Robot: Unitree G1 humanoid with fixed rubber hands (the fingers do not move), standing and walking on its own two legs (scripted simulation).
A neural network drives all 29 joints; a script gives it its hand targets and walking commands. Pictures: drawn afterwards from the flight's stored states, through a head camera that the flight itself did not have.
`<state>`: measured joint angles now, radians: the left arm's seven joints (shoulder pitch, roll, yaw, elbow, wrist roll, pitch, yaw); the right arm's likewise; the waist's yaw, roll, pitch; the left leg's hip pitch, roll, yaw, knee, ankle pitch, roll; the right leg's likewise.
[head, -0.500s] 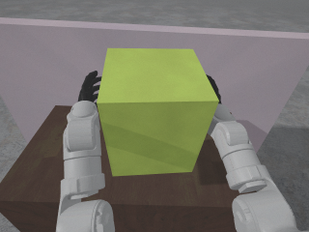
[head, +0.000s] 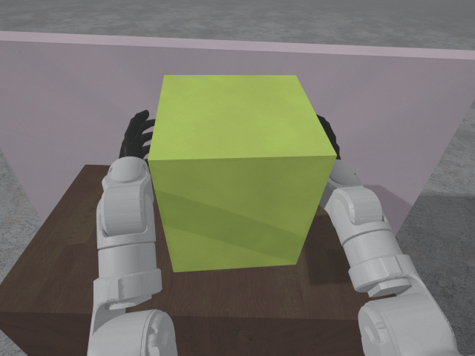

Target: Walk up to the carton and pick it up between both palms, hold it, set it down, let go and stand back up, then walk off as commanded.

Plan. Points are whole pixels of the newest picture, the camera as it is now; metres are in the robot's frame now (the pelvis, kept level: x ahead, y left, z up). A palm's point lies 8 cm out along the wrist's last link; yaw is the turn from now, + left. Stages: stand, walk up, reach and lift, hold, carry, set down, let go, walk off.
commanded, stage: hold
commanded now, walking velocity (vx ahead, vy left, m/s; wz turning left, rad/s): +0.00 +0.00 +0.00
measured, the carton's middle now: (233, 175) +0.36 +0.01 +0.18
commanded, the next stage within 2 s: set down in 1.48 s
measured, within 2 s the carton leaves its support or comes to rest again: neither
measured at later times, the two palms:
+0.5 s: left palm (134, 161) +0.35 +0.16 +0.22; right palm (327, 166) +0.35 -0.14 +0.20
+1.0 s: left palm (133, 162) +0.36 +0.16 +0.21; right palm (324, 162) +0.36 -0.14 +0.20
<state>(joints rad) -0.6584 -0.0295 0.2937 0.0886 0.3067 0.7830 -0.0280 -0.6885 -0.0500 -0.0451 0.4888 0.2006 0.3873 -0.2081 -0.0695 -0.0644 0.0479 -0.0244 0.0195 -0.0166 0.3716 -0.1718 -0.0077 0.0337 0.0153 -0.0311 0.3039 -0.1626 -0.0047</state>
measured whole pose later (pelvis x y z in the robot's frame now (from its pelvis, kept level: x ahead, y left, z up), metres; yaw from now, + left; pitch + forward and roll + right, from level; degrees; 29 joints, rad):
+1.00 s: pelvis +0.00 +0.00 +0.00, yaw +0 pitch -9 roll -1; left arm -0.66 -0.03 0.28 0.09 0.31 0.78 -0.02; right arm -0.69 -0.06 -0.04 0.49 0.21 0.37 -0.21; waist -0.07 -0.07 0.04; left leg -0.04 0.02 -0.01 0.37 -0.17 -0.01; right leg 0.02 0.01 -0.03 0.30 -0.16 0.00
